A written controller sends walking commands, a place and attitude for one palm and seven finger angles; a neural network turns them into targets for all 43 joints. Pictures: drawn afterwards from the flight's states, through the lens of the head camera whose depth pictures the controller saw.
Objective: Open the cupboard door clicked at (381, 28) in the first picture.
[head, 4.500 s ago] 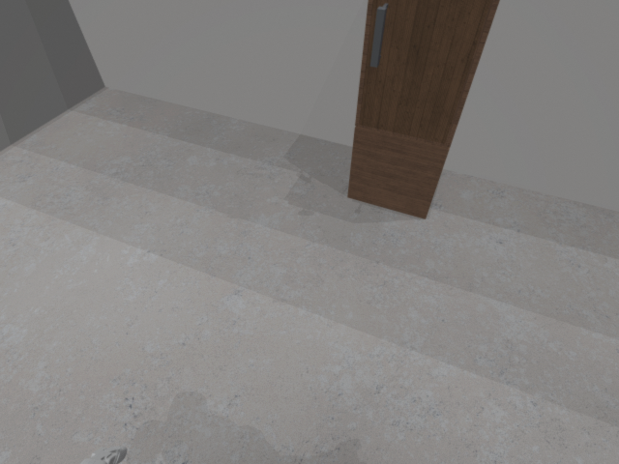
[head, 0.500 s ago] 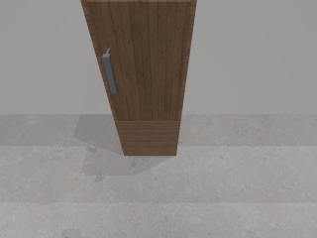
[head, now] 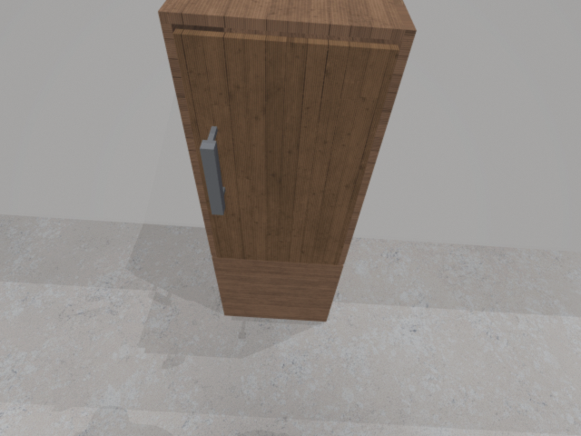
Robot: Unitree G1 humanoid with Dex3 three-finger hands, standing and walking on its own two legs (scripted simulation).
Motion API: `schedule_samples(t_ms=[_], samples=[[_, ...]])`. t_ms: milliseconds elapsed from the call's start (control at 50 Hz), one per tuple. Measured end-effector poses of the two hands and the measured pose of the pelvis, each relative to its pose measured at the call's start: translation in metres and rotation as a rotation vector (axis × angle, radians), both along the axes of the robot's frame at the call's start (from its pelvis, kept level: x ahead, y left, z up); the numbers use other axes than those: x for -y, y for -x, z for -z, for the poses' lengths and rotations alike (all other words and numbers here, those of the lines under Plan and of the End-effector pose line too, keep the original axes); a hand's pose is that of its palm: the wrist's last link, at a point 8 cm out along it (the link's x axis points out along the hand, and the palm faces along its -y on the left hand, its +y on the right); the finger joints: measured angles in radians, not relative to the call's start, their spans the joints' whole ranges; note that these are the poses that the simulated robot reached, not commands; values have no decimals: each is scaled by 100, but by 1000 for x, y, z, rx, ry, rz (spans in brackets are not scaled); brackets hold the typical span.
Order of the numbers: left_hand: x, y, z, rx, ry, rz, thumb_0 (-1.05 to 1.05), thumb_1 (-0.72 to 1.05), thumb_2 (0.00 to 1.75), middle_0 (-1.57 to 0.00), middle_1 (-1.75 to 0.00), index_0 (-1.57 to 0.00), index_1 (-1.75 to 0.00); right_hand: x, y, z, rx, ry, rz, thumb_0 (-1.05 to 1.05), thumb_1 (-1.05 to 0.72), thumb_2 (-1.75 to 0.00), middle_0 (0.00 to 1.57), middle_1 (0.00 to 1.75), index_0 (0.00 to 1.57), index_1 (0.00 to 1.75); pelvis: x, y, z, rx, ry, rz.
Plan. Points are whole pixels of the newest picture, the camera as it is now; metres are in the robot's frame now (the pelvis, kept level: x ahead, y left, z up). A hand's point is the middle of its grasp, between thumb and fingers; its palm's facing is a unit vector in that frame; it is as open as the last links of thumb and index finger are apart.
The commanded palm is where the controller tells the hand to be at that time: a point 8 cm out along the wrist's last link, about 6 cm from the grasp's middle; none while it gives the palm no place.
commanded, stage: come to a stop and stand still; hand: left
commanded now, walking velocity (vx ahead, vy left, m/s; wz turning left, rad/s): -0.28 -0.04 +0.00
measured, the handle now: (216, 172) +0.56 +0.19 +0.00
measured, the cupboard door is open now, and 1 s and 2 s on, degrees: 0 0 0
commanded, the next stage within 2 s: look again from close up in 1.14 s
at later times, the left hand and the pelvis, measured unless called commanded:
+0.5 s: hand out of the picture +0.06 +0.19 -0.18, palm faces +0.07 -0.97 -0.22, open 7.4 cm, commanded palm none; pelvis -0.01 +0.00 -0.01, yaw +2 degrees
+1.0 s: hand out of the picture -0.06 +0.17 -0.17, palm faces +0.03 -0.98 -0.18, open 7.4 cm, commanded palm none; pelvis -0.04 +0.01 +0.00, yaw +0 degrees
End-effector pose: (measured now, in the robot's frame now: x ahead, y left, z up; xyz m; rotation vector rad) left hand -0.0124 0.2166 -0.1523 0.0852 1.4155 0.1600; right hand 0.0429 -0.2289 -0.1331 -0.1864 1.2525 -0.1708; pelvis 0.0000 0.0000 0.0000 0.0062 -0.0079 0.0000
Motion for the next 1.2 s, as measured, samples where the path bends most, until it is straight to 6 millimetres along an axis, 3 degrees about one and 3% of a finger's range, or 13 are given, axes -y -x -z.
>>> schedule_samples(t_ms=[80, 180, 280, 380, 500, 560, 680, 900, 1040, 1200], samples=[[1, -36, -3, 38, -47, 24, 1, 93, 90, -20, -30, -19, -29, 6, 4, 10, -73, -31, 27, 0, -95, -89, 20, 29, 20, 30, 11, -14, 2, 9, -14, -1], [8, -66, -7, 75, -100, 52, 1, 92, 90, -20, -30, -19, -29, 20, 3, 29, -122, -76, 64, 1, -93, -89, 20, 29, 20, 30, 28, -25, 10, 10, -19, -1], [14, -81, -16, 123, -115, 48, 1, 91, 90, -20, -30, -19, -29, 30, -4, 30, -136, -70, 53, 1, -92, -89, 20, 29, 20, 30, 30, -19, 7, -2, -20, -17], [8, -83, -20, 171, -112, 35, 1, 91, 89, -20, -30, -20, -29, 31, -13, 22, -100, -48, 15, 1, -92, -89, 20, 29, 20, 30, 23, -7, 4, -8, -21, -27], [-18, -64, -6, 184, -84, 22, 1, 90, 89, -20, -30, -20, -29, 16, -17, 11, -5, -3, -21, 1, -92, -89, 19, 29, 20, 30, 2, 12, 10, -7, 0, -26], [-32, -48, 1, 157, -69, 7, 1, 90, 90, -20, -30, -20, -29, 3, -5, 4, 10, 13, -27, 1, -91, -89, 19, 29, 20, 30, -7, 20, 10, 6, -1, -22], [-43, -12, -5, 85, -61, -7, 1, 91, 90, -20, -30, -19, -29, -18, 21, -2, -42, 1, -29, 1, -92, -89, 20, 29, 20, 30, -16, 26, 0, -5, 2, -20], [-20, 42, -12, -35, -53, 28, 1, 91, 90, -20, -30, -19, -29, -19, 63, 14, -100, -57, 31, 1, -93, -89, 20, 29, 20, 30, -15, 38, -2, 3, -4, -4], [-3, 49, -9, -28, -18, 27, 1, 91, 90, -20, -30, -19, -29, -23, 98, 13, -174, -72, 38, 1, -92, -89, 20, 29, 20, 30, -10, 46, -4, 9, -2, -3], [3, 54, -7, -36, -6, 23, 1, 91, 90, -20, -30, -20, -29, -29, 126, 12, -235, -82, 59, 1, -91, -89, 20, 29, 20, 30, -7, 48, -4, 4, 0, -5]])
